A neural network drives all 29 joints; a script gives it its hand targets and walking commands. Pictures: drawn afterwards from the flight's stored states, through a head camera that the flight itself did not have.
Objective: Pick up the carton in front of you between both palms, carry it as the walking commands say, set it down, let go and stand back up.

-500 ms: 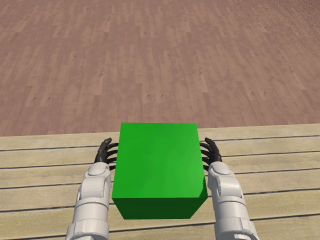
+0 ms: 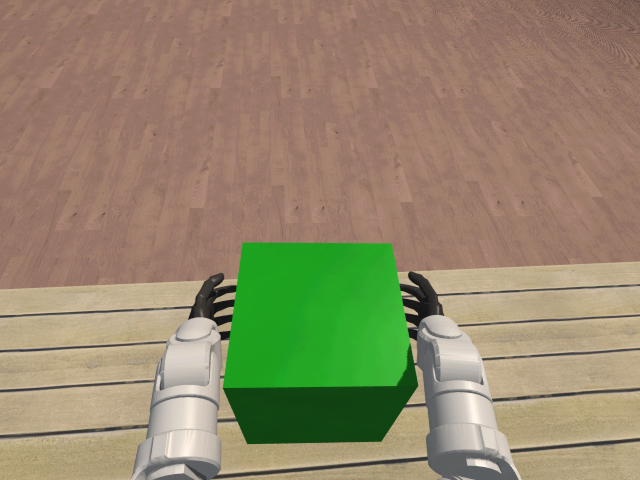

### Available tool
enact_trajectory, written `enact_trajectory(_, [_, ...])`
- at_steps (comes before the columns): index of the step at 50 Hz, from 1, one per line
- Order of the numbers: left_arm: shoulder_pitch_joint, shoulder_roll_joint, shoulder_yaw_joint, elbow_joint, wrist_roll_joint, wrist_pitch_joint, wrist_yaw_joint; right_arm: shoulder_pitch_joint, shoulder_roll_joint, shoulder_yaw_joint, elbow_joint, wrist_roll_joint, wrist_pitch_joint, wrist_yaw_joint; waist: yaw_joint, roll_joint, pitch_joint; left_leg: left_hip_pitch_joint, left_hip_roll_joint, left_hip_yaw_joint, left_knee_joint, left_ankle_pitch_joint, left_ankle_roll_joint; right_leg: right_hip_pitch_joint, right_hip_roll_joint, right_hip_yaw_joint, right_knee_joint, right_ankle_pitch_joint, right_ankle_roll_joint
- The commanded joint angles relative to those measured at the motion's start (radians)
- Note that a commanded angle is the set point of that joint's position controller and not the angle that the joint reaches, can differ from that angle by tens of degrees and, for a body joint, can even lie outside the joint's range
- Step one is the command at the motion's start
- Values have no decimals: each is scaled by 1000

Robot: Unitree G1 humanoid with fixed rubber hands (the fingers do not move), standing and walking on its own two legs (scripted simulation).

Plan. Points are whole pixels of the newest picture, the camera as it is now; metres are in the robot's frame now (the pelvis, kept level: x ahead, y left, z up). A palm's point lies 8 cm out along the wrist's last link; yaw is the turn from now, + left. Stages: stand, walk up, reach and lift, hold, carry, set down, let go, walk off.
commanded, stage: reach and lift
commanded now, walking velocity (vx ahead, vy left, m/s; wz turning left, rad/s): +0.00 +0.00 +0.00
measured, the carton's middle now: (316, 348) +0.31 +0.00 -0.05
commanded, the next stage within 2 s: hold in 0.58 s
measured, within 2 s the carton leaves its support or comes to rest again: neither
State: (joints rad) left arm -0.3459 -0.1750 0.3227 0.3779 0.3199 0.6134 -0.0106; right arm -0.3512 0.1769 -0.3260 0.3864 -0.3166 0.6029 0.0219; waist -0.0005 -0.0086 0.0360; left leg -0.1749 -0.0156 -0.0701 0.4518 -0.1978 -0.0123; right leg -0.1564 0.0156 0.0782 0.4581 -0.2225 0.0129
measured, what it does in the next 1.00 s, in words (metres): stands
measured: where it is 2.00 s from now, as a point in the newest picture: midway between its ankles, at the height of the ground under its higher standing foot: outside the picture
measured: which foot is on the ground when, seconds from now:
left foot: down 0.00-1.00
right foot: down 0.00-1.00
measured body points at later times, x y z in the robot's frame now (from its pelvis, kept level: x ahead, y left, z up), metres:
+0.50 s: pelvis +0.02 +0.00 +0.01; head -0.01 +0.00 +0.45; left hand +0.32 +0.15 +0.03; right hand +0.32 -0.15 +0.03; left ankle +0.04 +0.13 -0.74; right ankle +0.02 -0.13 -0.74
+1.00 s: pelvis +0.01 +0.00 +0.01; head -0.04 +0.00 +0.45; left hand +0.31 +0.15 +0.05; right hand +0.31 -0.15 +0.05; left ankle +0.04 +0.13 -0.74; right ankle +0.02 -0.13 -0.74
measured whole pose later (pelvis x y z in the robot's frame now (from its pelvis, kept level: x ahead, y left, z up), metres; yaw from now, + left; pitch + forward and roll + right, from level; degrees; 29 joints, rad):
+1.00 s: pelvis +0.01 +0.00 +0.01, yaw +0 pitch -8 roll +0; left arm -0.28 -0.16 0.23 0.23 0.29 0.77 -0.01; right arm -0.28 0.16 -0.23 0.23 -0.28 0.76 0.02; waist 0.00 -0.01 0.04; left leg -0.05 -0.01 -0.07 0.37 -0.17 -0.01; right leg -0.03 0.01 0.08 0.37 -0.20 0.01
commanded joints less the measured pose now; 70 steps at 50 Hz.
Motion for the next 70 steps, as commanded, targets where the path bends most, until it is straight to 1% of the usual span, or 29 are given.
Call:
enact_trajectory(1, [-521,-943,-556,5,-230,-23,-244,-499,934,541,20,217,-19,239,0,13,-282,128,-77,15,-81,65,10,29,78,-19,-96,70,-21])
enact_trajectory(11, [-427,-939,-587,-65,-254,2,-231,-416,910,570,-53,235,3,236,0,15,-294,181,-80,6,-101,194,2,76,86,-17,-114,183,-14])
enact_trajectory(16, [-390,-931,-601,-101,-266,17,-227,-378,905,585,-90,246,18,232,0,13,-290,197,-82,3,-108,237,0,95,86,-14,-123,225,-10])
enact_trajectory(22, [-370,-922,-611,-134,-275,31,-226,-354,905,600,-123,257,35,228,1,9,-280,203,-84,2,-115,250,0,110,84,-10,-131,247,-6])
enact_trajectory(28, [-372,-909,-612,-151,-277,44,-229,-353,907,607,-141,263,51,223,3,3,-265,199,-85,4,-121,230,3,116,80,-7,-139,240,-2])
enact_trajectory(30, [-373,-910,-632,-173,-290,49,-230,-352,915,629,-164,275,57,221,1,2,-278,208,-86,3,-122,239,3,127,79,-6,-141,254,0])
enact_trajectory(33, [-356,-908,-685,-245,-322,70,-226,-332,918,681,-234,306,80,214,-1,2,-316,240,-86,-3,-129,297,-1,161,78,-1,-148,316,4])
enact_trajectory(34, [-345,-898,-688,-259,-324,82,-223,-320,909,683,-248,309,92,210,-1,2,-310,243,-86,-3,-133,301,-1,167,77,0,-152,322,5])
enact_trajectory(35, [-333,-885,-682,-263,-319,95,-219,-306,896,676,-251,305,105,206,-1,1,-289,240,-85,-3,-139,288,-1,165,76,1,-158,309,4])
enact_trajectory(37, [-317,-857,-652,-247,-300,115,-216,-290,869,645,-234,289,126,203,-1,0,-223,217,-84,2,-150,222,3,143,74,-2,-170,240,0])
enact_trajectory(39, [-325,-843,-625,-222,-285,124,-218,-300,854,618,-207,274,134,205,-1,0,-168,192,-83,8,-156,143,7,115,72,-5,-178,159,-5])
enact_trajectory(41, [-353,-851,-622,-216,-285,124,-223,-331,862,615,-200,275,134,211,0,2,-161,184,-81,11,-155,103,8,103,71,-8,-178,118,-7])
enact_trajectory(46, [-428,-885,-635,-215,-298,113,-231,-405,890,631,-201,287,122,220,0,3,-206,190,-80,10,-139,90,8,101,71,-11,-163,103,-9])
enact_trajectory(52, [-456,-896,-627,-181,-292,111,-232,-434,887,616,-166,277,117,225,-4,8,-210,186,-78,11,-137,55,6,89,73,-16,-158,66,-13])
enact_trajectory(59, [-455,-903,-618,-164,-286,112,-230,-439,880,606,-153,269,116,230,-4,13,-215,194,-75,8,-142,75,2,93,75,-19,-157,80,-15])
enact_trajectory(70, [-403,-900,-629,-197,-294,117,-224,-392,874,619,-190,279,120,228,-2,11,-232,219,-76,5,-143,161,-2,117,79,-17,-158,159,-10])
